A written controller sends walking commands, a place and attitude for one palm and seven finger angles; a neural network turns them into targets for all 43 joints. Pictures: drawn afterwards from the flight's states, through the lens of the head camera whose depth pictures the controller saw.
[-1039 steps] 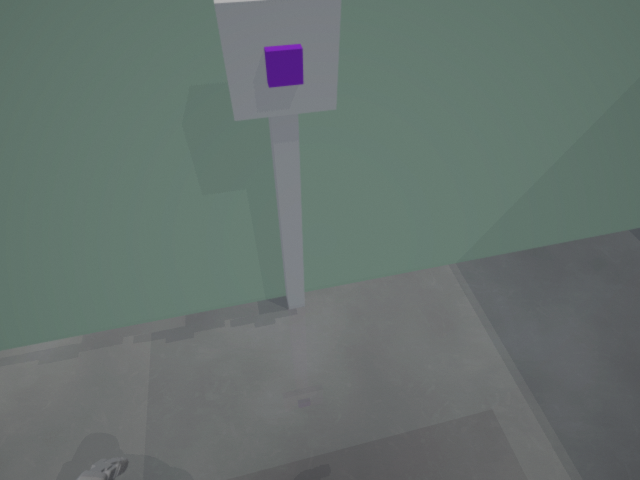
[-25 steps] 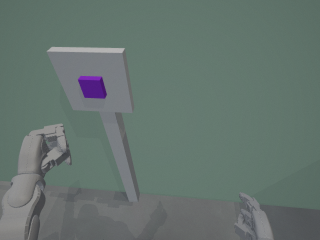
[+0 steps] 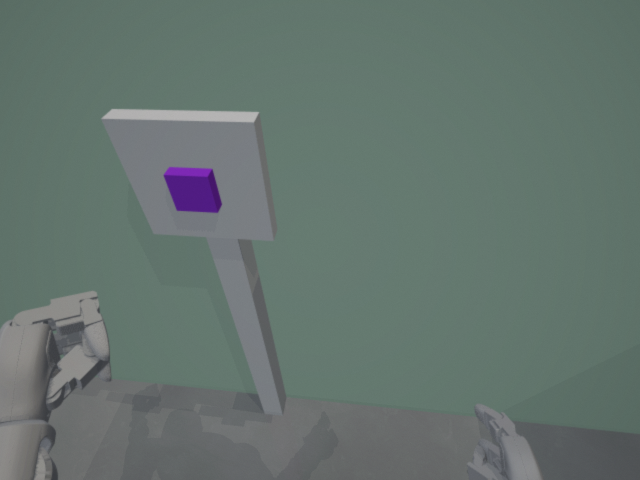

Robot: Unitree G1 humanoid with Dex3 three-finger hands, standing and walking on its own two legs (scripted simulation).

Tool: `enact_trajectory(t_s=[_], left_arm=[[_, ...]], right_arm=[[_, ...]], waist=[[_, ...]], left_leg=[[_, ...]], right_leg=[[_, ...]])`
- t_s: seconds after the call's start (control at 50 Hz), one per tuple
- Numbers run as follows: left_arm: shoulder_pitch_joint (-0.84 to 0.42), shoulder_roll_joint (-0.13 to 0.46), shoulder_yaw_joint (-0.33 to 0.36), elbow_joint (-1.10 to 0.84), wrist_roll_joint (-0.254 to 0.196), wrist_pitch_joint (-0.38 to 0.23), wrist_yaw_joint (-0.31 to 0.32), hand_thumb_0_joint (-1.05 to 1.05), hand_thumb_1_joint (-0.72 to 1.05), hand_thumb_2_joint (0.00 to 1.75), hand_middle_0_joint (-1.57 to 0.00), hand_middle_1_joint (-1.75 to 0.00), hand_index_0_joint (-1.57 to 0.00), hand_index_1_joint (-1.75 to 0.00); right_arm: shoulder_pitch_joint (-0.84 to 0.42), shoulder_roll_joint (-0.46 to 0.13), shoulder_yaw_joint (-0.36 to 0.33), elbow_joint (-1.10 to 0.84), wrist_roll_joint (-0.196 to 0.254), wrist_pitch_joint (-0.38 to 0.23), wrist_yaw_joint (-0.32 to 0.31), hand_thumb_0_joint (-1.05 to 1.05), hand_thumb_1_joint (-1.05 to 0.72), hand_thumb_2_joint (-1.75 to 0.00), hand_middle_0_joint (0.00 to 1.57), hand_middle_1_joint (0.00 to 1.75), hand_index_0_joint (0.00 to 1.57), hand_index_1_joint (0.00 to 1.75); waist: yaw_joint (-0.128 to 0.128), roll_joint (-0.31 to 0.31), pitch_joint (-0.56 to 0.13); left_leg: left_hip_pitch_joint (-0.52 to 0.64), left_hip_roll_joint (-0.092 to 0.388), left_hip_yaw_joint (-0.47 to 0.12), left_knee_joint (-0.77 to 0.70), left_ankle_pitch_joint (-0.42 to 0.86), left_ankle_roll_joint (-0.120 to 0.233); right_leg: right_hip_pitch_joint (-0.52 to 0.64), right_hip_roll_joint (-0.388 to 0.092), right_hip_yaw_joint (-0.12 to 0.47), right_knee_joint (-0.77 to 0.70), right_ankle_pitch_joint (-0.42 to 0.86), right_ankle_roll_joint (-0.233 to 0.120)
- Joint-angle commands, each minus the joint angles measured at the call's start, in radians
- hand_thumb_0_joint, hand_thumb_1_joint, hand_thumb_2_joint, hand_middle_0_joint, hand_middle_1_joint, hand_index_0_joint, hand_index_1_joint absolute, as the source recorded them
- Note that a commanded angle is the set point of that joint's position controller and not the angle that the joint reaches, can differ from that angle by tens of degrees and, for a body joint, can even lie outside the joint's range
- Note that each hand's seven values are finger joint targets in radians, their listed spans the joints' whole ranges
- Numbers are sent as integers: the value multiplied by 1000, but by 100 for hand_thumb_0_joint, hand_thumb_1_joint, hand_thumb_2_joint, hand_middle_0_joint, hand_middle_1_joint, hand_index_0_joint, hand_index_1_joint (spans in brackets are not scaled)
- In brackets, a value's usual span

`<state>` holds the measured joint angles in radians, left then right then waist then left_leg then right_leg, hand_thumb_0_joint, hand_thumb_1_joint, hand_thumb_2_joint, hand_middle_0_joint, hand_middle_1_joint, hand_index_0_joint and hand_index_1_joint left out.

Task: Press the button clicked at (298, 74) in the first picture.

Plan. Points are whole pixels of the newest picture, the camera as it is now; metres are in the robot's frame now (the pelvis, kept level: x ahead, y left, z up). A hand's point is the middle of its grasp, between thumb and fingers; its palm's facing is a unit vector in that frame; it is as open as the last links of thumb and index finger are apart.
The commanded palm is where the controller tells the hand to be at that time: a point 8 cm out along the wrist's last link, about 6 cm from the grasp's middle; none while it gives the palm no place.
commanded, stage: draw the hand back to the body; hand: left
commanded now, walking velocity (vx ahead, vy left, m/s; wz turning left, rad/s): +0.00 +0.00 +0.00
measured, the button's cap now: (194, 188) +0.47 +0.25 +0.14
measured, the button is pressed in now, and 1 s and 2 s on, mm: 0 0 0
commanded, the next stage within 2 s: step back with the hand held close in 0.34 s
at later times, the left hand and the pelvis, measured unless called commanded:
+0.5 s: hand (105, 354) +0.18 +0.23 +0.15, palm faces +0.39 -0.84 -0.38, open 3.1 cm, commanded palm +0.13 +0.27 +0.17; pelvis +0.01 -0.01 +0.00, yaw +0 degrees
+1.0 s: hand (47, 404) +0.13 +0.26 +0.15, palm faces +0.32 -0.83 -0.46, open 3.1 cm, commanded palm +0.07 +0.30 +0.17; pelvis -0.06 +0.02 -0.01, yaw +0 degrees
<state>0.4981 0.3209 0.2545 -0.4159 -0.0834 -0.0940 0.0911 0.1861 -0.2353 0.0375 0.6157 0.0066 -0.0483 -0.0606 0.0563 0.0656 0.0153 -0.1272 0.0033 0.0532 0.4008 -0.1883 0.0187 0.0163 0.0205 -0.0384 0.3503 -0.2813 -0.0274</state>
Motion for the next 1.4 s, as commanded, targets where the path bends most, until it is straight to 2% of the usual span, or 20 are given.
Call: enact_trajectory(t_s=[0.0,0.04,0.12,0.28,0.44,0.46,0.48,0.54,0.7,0.82,0.98,1.06,1.12,1.2,1.24,1.28,1.32,1.34,1.36,1.38], left_arm=[[-30,170,130,-253,-3,-60,17,0,90,90,-130,-150,-130,-150],[-12,175,136,-288,-3,-62,19,0,90,90,-130,-150,-130,-150],[-34,159,121,-251,-4,-51,20,0,90,90,-130,-150,-130,-150],[-50,167,125,-283,1,-50,26,0,90,90,-130,-150,-130,-150],[-56,170,133,-234,-4,-41,23,0,90,90,-130,-150,-130,-150],[-158,316,267,-338,5,-79,29,0,90,90,-130,-150,-130,-150],[-50,233,204,-239,7,-78,19,0,90,90,-130,-150,-130,-150],[50,178,154,-238,14,-79,9,0,90,90,-130,-150,-130,-150],[119,264,232,-360,4,-88,34,0,90,90,-130,-150,-130,-150],[146,246,221,-349,3,-105,47,0,90,90,-130,-150,-130,-150],[129,236,220,-366,22,-152,64,0,90,90,-130,-150,-130,-150],[131,228,236,-388,40,-172,66,0,90,90,-130,-150,-130,-150],[141,230,249,-390,40,-181,63,0,90,90,-130,-150,-130,-150],[131,246,260,-408,38,-192,62,0,90,90,-130,-150,-130,-150],[93,226,222,-402,34,-194,72,0,90,90,-130,-150,-130,-150],[43,220,206,-366,41,-183,90,0,90,90,-130,-150,-130,-150],[7,217,193,-355,44,-172,96,0,90,90,-130,-150,-130,-150],[-4,225,195,-371,48,-173,95,0,90,90,-130,-150,-130,-150],[-16,235,203,-394,49,-179,93,0,90,90,-130,-150,-130,-150],[-11,244,221,-412,53,-192,91,0,90,90,-130,-150,-130,-150]], right_arm=[[-155,-95,-43,-177,-4,-55,-13,0,-90,-90,20,30,20,30],[-151,-93,-42,-185,-2,-56,-15,0,-90,-90,20,30,20,30],[-146,-93,-43,-177,-5,-52,-22,0,-90,-90,20,30,20,30],[-148,-90,-40,-179,-7,-51,-25,0,-90,-90,20,30,20,30],[-146,-87,-40,-171,-7,-40,-26,0,-90,-90,20,30,20,30],[-133,-111,-50,-214,0,-14,-17,0,-90,-90,20,30,20,30],[-132,-95,-50,-192,-4,3,-17,0,-90,-90,20,30,20,30],[-120,-105,-60,-219,3,37,-8,0,-90,-90,20,30,20,30],[-118,-109,-77,-264,15,74,-20,0,-90,-90,20,30,20,30],[-100,-109,-80,-266,18,60,-23,0,-90,-90,20,30,20,30],[-89,-121,-79,-260,8,7,-24,0,-90,-90,20,30,20,30],[-87,-132,-79,-261,0,-25,-27,0,-90,-90,20,30,20,30],[-75,-120,-80,-253,-2,-44,-27,0,-90,-90,20,30,20,30],[-64,-118,-91,-236,-7,-58,-18,0,-90,-90,20,30,20,30],[-42,-104,-91,-202,-8,-54,-11,0,-90,-90,20,30,20,30],[-36,-90,-88,-172,-11,-44,-9,0,-90,-90,20,30,20,30],[-49,-89,-85,-161,-10,-33,-13,0,-90,-90,20,30,20,30],[-61,-91,-80,-165,-9,-31,-17,0,-90,-90,20,30,20,30],[-80,-107,-77,-178,-10,-32,-24,0,-90,-90,20,30,20,30],[-95,-121,-80,-190,-12,-42,-31,0,-90,-90,20,30,20,30]], waist=[[10,-31,-44],[11,-2,-62],[2,-44,-25],[11,5,-79],[8,-22,-56],[-20,-43,9],[-29,-100,-2],[-34,-54,-85],[-35,-40,-192],[-45,-26,-143],[-54,7,-61],[-46,109,-68],[-41,86,-92],[-49,-17,-93],[-63,-140,-79],[-75,-229,-71],[-83,-220,-40],[-81,-177,-25],[-76,-39,6],[-62,92,-9]], left_leg=[[123,14,-57,-27,187,12],[128,15,-57,-21,193,12],[118,12,-53,-20,173,17],[141,9,-53,-9,208,16],[126,7,-47,-9,215,18],[64,33,-66,52,194,41],[50,30,-69,77,201,39],[64,38,-57,81,288,41],[41,71,-72,75,403,38],[-50,88,-102,42,238,35],[-260,109,-166,-55,-231,43],[-453,171,-260,-201,-441,71],[-477,171,-258,-187,-423,71],[-373,91,-171,-25,-379,34],[-156,17,-111,248,-208,-11],[-110,1,-100,413,-170,-19],[-102,14,-122,351,-154,-12],[-108,27,-128,212,-142,-4],[-177,68,-185,47,-123,18],[-300,159,-291,-81,-102,57]], right_leg=[[-159,-10,27,-79,242,11],[-153,-16,29,-66,254,12],[-174,-18,31,-79,242,16],[-148,-22,33,-67,275,14],[-148,-24,34,-69,306,17],[-264,-79,99,-115,388,54],[-256,-99,79,-102,426,60],[-239,-100,57,-45,486,80],[-223,-80,47,37,455,73],[-260,-72,59,37,265,54],[-266,-54,90,26,-79,24],[-104,13,47,191,-74,26],[-75,19,55,217,-41,18],[-242,-39,169,58,-198,-19],[-516,-186,320,-97,-251,-89],[-599,-284,349,-125,-155,-118],[-594,-261,278,-74,-30,-97],[-570,-212,228,-22,-26,-63],[-529,-113,169,59,-49,-18],[-397,-12,102,180,-9,26]])
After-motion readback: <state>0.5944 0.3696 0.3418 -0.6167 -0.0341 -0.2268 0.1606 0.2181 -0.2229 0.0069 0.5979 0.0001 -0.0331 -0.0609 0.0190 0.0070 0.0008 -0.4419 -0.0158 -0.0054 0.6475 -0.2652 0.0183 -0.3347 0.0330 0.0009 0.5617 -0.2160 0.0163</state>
